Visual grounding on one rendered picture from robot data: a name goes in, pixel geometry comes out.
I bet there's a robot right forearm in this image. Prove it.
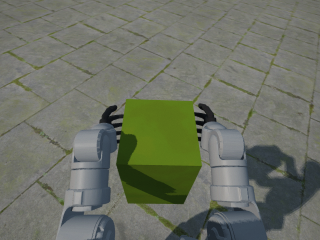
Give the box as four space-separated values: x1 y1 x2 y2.
200 121 268 240

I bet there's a robot right upper arm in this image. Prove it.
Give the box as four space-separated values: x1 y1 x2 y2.
207 210 267 240

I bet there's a carton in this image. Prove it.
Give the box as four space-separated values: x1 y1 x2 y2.
116 99 202 204

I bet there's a robot left forearm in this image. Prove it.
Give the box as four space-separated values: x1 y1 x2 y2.
55 123 118 240

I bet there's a robot right hand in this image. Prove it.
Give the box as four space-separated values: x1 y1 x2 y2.
194 103 217 142

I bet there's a robot left hand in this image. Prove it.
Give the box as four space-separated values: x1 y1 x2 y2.
99 105 124 144

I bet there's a robot left upper arm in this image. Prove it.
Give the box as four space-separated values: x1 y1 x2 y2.
56 214 115 240

